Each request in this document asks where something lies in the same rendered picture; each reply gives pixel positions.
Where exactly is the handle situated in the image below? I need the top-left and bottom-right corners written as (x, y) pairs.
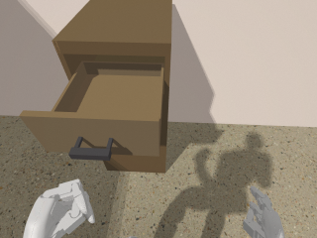
top-left (68, 136), bottom-right (114, 161)

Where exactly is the left robot hand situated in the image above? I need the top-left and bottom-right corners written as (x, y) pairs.
top-left (23, 179), bottom-right (95, 238)

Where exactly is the drawer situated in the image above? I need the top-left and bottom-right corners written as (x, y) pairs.
top-left (19, 60), bottom-right (164, 157)

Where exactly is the right robot hand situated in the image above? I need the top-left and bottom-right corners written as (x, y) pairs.
top-left (243, 185), bottom-right (285, 238)

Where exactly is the cabinet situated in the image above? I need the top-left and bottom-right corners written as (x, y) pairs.
top-left (52, 0), bottom-right (172, 174)

